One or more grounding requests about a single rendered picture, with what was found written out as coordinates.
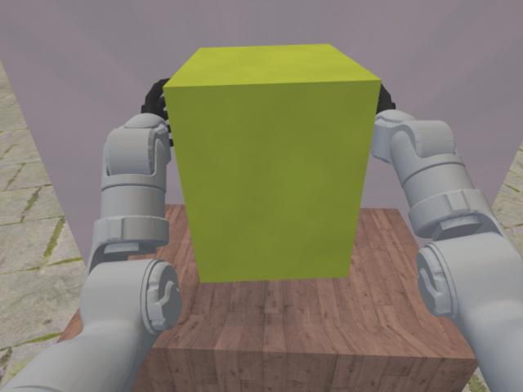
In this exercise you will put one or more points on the left robot upper arm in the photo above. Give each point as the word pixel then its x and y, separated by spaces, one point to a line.
pixel 125 306

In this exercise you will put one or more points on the right robot upper arm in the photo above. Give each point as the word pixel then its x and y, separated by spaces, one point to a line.
pixel 477 282

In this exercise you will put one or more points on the carton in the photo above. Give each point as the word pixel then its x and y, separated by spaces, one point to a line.
pixel 272 145

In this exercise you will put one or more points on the pedestal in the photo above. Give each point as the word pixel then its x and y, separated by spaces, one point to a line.
pixel 368 332

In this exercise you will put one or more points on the right robot forearm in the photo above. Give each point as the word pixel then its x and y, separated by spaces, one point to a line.
pixel 443 201

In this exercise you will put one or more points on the left robot forearm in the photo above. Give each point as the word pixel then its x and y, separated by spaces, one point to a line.
pixel 133 188

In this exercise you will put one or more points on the left robot hand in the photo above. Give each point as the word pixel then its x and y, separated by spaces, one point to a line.
pixel 154 104

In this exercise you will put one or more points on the right robot hand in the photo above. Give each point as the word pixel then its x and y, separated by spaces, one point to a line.
pixel 384 102

